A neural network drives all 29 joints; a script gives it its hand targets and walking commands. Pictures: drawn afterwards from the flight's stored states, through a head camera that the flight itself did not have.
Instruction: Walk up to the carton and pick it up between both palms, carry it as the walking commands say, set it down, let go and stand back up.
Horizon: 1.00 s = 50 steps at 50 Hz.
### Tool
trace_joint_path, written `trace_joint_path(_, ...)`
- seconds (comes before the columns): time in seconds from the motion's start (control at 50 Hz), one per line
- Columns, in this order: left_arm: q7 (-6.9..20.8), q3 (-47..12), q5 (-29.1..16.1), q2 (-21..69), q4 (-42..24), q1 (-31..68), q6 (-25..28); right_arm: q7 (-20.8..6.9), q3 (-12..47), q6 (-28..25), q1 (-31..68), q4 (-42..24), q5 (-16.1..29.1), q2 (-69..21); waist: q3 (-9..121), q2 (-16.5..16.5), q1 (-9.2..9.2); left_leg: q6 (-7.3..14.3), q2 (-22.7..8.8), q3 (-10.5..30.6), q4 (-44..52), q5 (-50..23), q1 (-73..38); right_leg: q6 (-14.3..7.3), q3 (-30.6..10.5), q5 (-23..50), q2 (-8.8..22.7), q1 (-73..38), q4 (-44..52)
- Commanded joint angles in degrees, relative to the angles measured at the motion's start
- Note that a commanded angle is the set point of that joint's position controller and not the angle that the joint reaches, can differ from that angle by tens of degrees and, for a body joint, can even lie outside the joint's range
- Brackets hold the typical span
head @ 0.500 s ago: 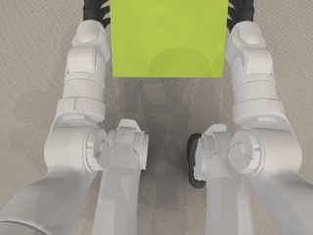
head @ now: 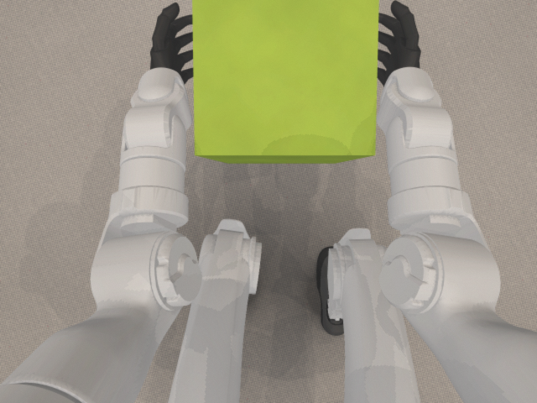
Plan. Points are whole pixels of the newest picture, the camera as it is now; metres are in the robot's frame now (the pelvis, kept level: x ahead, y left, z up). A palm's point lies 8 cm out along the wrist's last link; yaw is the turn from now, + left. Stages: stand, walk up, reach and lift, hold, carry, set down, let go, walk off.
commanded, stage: reach and lift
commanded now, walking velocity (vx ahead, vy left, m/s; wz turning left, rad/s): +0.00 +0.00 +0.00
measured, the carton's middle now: (282, 88) +0.52 +0.04 -0.16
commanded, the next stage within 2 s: none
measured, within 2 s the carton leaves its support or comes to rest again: neither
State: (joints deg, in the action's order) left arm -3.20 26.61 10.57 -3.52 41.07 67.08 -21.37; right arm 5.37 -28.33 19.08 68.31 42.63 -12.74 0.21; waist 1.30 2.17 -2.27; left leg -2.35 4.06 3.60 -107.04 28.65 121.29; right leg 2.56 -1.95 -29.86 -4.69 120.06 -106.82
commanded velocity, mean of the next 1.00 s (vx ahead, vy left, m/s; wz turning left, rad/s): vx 0.00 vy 0.00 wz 0.00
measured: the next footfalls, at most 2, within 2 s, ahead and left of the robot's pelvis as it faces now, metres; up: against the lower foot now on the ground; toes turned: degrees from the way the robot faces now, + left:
none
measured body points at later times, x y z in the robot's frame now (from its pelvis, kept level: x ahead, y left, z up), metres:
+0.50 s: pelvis +0.02 +0.00 +0.06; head +0.28 +0.03 +0.43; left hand +0.50 +0.18 -0.02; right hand +0.52 -0.11 -0.02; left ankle +0.11 +0.12 -0.43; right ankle +0.11 -0.12 -0.43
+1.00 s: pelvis +0.03 +0.00 +0.11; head +0.24 +0.02 +0.51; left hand +0.48 +0.19 +0.06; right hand +0.50 -0.11 +0.06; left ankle +0.11 +0.12 -0.43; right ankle +0.11 -0.12 -0.43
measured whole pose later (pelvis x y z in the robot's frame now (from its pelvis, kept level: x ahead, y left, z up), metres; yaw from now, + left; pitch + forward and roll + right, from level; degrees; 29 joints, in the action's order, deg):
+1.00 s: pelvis +0.03 +0.00 +0.11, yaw +0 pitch +37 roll -1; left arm -2.6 25.6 11.6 1.9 36.6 50.7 -22.2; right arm 4.8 -27.5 19.8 52.1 39.0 -12.4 -4.9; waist 9.3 2.6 -2.3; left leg -1.6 3.2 3.8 -87.1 27.8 95.8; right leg 1.8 -3.0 -28.6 -4.4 94.8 -86.8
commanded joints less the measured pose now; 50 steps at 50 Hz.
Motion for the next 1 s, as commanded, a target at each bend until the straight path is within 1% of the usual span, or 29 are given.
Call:
trace_joint_path(0.0, 13.84, -29.36, -9.46, 56.54, -5.22, 43.65, 2.07, -14.27, 29.87, -0.16, 39.02, 1.19, 8.39, -53.92, 69.04, -2.23, -0.75, -0.74, 4.95, -8.15, 10.1, -14.87, -40.84, -1.61, 6.42, 9.22, -5.87, -28.43, 9.93)
trace_joint_path(0.02, 13.8, -31.24, -10.27, 58.63, -6.02, 44.25, 1.7, -14.37, 30.13, -0.34, 38.41, 0.09, 8.31, -53.51, 71.85, -4.64, 0.21, -1.05, 4.81, -8.51, 10.36, -15.77, -43.35, -1.84, 6.2, 10.81, -5.97, -29.77, 9.8)
trace_joint_path(0.04, 13.7, -31.3, -10.52, 57.85, -6.17, 41.86, 1.68, -14.46, 31.99, -0.02, 39.57, -0.59, 10.51, -55.82, 69.68, -2.64, -1.5, -0.44, 4.84, -7.35, 11.02, -15.89, -43.47, -1.59, 6.46, 10.76, -5.91, -29.24, 9.61)
trace_joint_path(0.08, 13.59, -32.41, -11.05, 58.78, -7.9, 44.1, 1.33, -14.6, 32.17, 0.47, 37.44, -0.61, 9.28, -54.06, 73.57, -3.84, 0.19, -1.25, 4.88, -7.83, 11.42, -16.67, -44.59, -1.63, 6.07, 11.24, -6.03, -30.68, 10.68)
trace_joint_path(0.18, 12.75, -35.94, -12.33, 61.67, -7.71, 37.6, 0.53, -14.9, 39.11, -0.29, 42.43, -10.38, 14.31, -55.26, 80.19, -4.8, -2.26, -0.72, 4.91, -6.35, 12.49, -23.22, -54.68, -0.99, 6.57, 14.65, -5.91, -31.86, 10.31)
trace_joint_path(0.22, 13.06, -34.48, -12.41, 62.88, -5.62, 34.68, 0.0, -14.87, 38.51, 0.81, 38.56, -7.08, 12.47, -54.97, 76.85, -0.58, -0.78, -0.59, 5.32, -6.55, 13.74, -19.75, -50.12, -0.87, 6.1, 13.43, -5.98, -35.03, 12.91)
trace_joint_path(0.24, 13.17, -33.92, -11.11, 60.7, -5.26, 33.54, 0.24, -14.92, 38.69, 1.04, 36.88, -5.84, 13.02, -56.74, 73.38, -0.85, -1.87, -0.23, 4.92, -6.7, 13.98, -20.52, -49.58, -0.8, 6.07, 13.77, -6.11, -33.09, 12.72)
trace_joint_path(0.32, 13.58, -31.45, -9.29, 61.9, -2.15, 32.14, -0.24, -15.2, 33.73, 1.73, 29.96, -0.34, 8.71, -56.65, 65.39, 0.18, -0.78, -0.16, 5.1, -5.87, 17.21, -15.11, -47.21, -0.94, 5.95, 10.07, -6.2, -32.61, 15.99)
trace_joint_path(0.34, 13.96, -29.35, -7.03, 61.38, -0.71, 29.99, -0.19, -15.43, 32.2, 1.65, 29.15, 0.65, 7.41, -56.87, 63.58, 0.03, -1.54, -0.07, 5.41, -5.69, 17.69, -15.71, -46.46, -0.95, 5.47, 9.77, -6.42, -31.73, 17.07)
trace_joint_path(0.36, 14.23, -28.71, -7.07, 60.91, -0.19, 29.49, 0.13, -15.43, 31.25, 1.65, 28.06, 2.24, 6.57, -56.81, 61.27, 0.99, -0.67, -0.07, 5.36, -6.64, 17.61, -14.22, -42.82, -1.12, 5.01, 9.03, -6.36, -32.52, 18.13)
trace_joint_path(0.4, 14.25, -30.32, -7.7, 62.49, -1.81, 30.62, 0.85, -15.23, 30.87, 0.71, 26.77, 1.24, 7.37, -57.94, 63.98, -0.94, -0.81, -0.46, 5.38, -6.3, 18.23, -16.87, -46.43, -1.11, 5.2, 11.61, -6.66, -33.67, 18.48)
trace_joint_path(0.44, 14.22, -30.31, -8.39, 61.6, -2.69, 30.28, 2.07, -14.85, 31.68, -0.26, 28.2, 0.35, 7.9, -57.63, 62.42, 0.76, -1.2, 0.31, 5.34, -5.68, 18.21, -18.88, -46.31, -1.2, 4.75, 13.61, -6.33, -34.73, 19.08)
trace_joint_path(0.46, 13.9, -31.82, -8.26, 62.98, -3.89, 29.34, 2.38, -14.77, 32.21, -0.86, 28.24, -0.22, 7.76, -58.2, 65.17, -1.69, -0.92, -0.46, 5.33, -5.47, 19.21, -20.54, -48.99, -1.23, 5.13, 14.16, -6.69, -34.65, 18.32)
trace_joint_path(0.48, 13.66, -31.12, -7.48, 62.82, -2.91, 29.53, 2.32, -14.8, 31.85, -1.16, 28.48, -0.22, 8.14, -57.63, 64.26, -3.89, -2.17, -0.44, 5.43, -6.19, 19.13, -19.85, -50.39, -1.27, 4.03, 14.0, -6.48, -33.53, 19.22)
trace_joint_path(0.52, 13.45, -34.33, -9.69, 64.26, -6.03, 29.86, 3.01, -14.53, 34.84, -1.64, 28.34, -2.67, 9.73, -57.56, 68.2, -2.72, -0.2, -0.63, 5.43, -5.89, 19.46, -22.38, -52.57, -1.11, 4.45, 17.0, -6.85, -38.23, 19.77)
trace_joint_path(0.54, 13.37, -33.5, -8.53, 62.1, -5.64, 29.35, 3.03, -14.56, 34.19, -1.68, 26.49, -1.09, 8.85, -57.58, 66.08, -4.32, -1.78, -0.41, 5.55, -5.84, 19.63, -21.51, -50.29, -1.18, 3.38, 16.35, -6.63, -35.89, 19.48)
trace_joint_path(0.56, 13.29, -34.46, -9.86, 62.04, -7.09, 29.73, 3.51, -14.46, 36.44, -1.82, 27.45, -2.3, 9.81, -58.07, 68.3, -1.22, -1.07, -0.41, 5.51, -6.06, 19.22, -21.93, -50.9, -1.15, 3.69, 16.77, -6.51, -38.69, 19.72)
trace_joint_path(0.58, 13.01, -36.91, -11.06, 63.48, -9.04, 31.02, 3.23, -14.44, 37.44, -1.82, 27.39, -4.63, 10.89, -58.44, 71.77, -3.25, -0.54, -0.75, 5.24, -4.85, 21.04, -22.46, -56.56, -1.03, 4.3, 16.6, -6.93, -39.44, 19.7)
trace_joint_path(0.6, 12.91, -35.76, -10.03, 62.32, -6.84, 30.64, 2.72, -14.42, 36.61, -1.78, 29.02, -4.89, 10.41, -56.92, 69.64, -4.15, -0.39, -0.52, 5.16, -5.39, 20.19, -20.71, -54.13, -1.36, 3.67, 14.73, -6.48, -38.26, 19.85)
trace_joint_path(0.7, 13.76, -33.78, -9.06, 63.1, -5.12, 27.16, 0.81, -13.95, 38.19, 0.44, 27.77, -3.62, 9.89, -60.15, 68.51, 1.0, -2.66, 0.19, 5.57, -6.18, 23.37, -13.28, -52.29, -0.81, 3.67, 9.31, -5.99, -46.39, 23.66)
trace_joint_path(0.72, 13.95, -33.49, -9.67, 62.81, -4.83, 29.48, 0.84, -14.0, 37.02, 0.73, 29.17, -3.32, 9.8, -59.42, 66.92, 1.1, -0.87, 0.51, 5.32, -6.06, 24.0, -11.85, -51.98, -0.62, 3.71, 9.0, -6.45, -44.84, 23.69)
trace_joint_path(0.74, 14.13, -33.45, -9.47, 64.4, -5.16, 28.25, 0.56, -13.9, 39.08, 0.8, 30.37, -6.13, 11.23, -61.48, 70.09, 1.91, -2.87, 0.39, 5.63, -6.49, 23.83, -14.08, -53.37, -0.65, 3.13, 10.38, -6.13, -48.31, 25.23)
trace_joint_path(0.76, 14.1, -33.19, -9.66, 64.18, -4.91, 27.35, 0.39, -13.95, 37.31, 1.13, 27.59, -3.58, 9.94, -60.68, 68.11, 0.86, -1.13, 0.47, 5.45, -5.8, 24.35, -13.87, -53.02, -0.62, 3.45, 10.48, -5.96, -47.66, 24.67)
trace_joint_path(0.78, 14.27, -32.37, -8.73, 62.98, -5.52, 27.71, 0.55, -14.11, 37.26, 1.01, 26.95, -2.98, 9.84, -61.49, 67.01, -0.01, -2.56, 0.7, 5.39, -6.45, 24.65, -14.28, -53.03, -0.68, 2.81, 11.38, -6.27, -46.86, 25.02)
trace_joint_path(0.82, 14.37, -33.24, -9.12, 64.31, -4.71, 26.13, 0.24, -14.09, 37.57, 0.97, 26.72, -3.94, 10.83, -62.25, 67.73, 0.14, -2.67, 0.82, 5.34, -6.56, 24.75, -15.84, -56.03, -0.58, 2.29, 11.82, -5.94, -48.64, 26.21)
trace_joint_path(0.84, 14.57, -32.1, -8.5, 63.73, -3.22, 24.14, 0.17, -14.14, 37.58, 1.07, 28.76, -4.05, 10.91, -61.11, 64.07, 2.64, -3.06, 1.62, 5.32, -5.52, 26.09, -15.8, -54.94, -0.1, 3.19, 11.6, -5.81, -47.92, 26.82)
trace_joint_path(0.9, 15.02, -33.26, -9.52, 64.95, -4.32, 24.11, 0.46, -14.49, 35.65, 1.03, 25.35, -2.28, 10.22, -61.12, 63.57, -0.02, -1.27, 1.09, 5.16, -5.02, 27.21, -14.95, -58.34, -1.06, 2.92, 10.27, -5.75, -48.34, 27.86)
trace_joint_path(0.92, 15.09, -32.0, -8.45, 63.4, -4.04, 24.9, 0.77, -14.42, 34.14, 1.21, 22.73, 1.08, 8.39, -61.36, 59.21, 2.28, -0.49, 1.14, 5.26, -5.34, 27.7, -14.27, -56.2, -0.89, 3.01, 9.73, -5.84, -46.81, 29.5)
trace_joint_path(0.98, 15.0, -33.26, -8.58, 65.84, -6.02, 23.71, 1.27, -14.75, 32.94, 0.16, 20.5, -0.57, 7.9, -61.64, 62.79, -2.95, -0.35, 0.16, 5.42, -5.23, 29.15, -15.97, -60.16, -1.67, 2.6, 11.81, -6.07, -49.25, 29.41)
